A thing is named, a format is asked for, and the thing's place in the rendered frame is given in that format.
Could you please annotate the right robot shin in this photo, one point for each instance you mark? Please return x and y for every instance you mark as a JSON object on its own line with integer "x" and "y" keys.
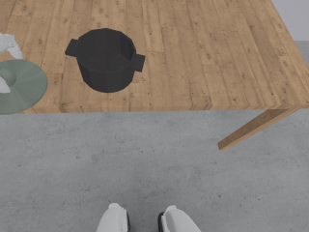
{"x": 172, "y": 207}

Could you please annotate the lid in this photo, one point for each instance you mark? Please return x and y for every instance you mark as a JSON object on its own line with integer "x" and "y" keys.
{"x": 30, "y": 86}

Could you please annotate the pot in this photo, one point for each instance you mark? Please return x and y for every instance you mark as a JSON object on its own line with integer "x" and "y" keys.
{"x": 107, "y": 59}

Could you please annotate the table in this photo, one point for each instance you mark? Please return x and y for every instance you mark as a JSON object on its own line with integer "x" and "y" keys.
{"x": 199, "y": 55}

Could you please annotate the knob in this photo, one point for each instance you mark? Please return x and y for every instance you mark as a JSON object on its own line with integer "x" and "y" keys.
{"x": 8, "y": 75}

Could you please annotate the left robot hand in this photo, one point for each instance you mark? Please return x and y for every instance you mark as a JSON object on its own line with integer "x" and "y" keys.
{"x": 7, "y": 42}

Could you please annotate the left robot thigh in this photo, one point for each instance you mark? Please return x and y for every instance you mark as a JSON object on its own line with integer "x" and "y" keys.
{"x": 113, "y": 220}

